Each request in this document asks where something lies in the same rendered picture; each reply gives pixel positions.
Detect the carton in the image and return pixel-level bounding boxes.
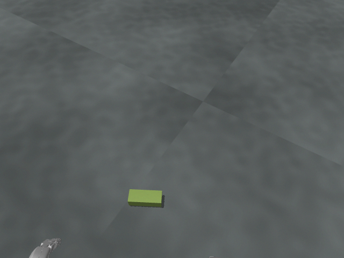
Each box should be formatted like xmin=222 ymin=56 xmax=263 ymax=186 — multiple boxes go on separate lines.
xmin=128 ymin=189 xmax=162 ymax=207

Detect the left robot hand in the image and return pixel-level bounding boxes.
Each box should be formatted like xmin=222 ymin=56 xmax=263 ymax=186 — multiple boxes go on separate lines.
xmin=29 ymin=238 xmax=62 ymax=258

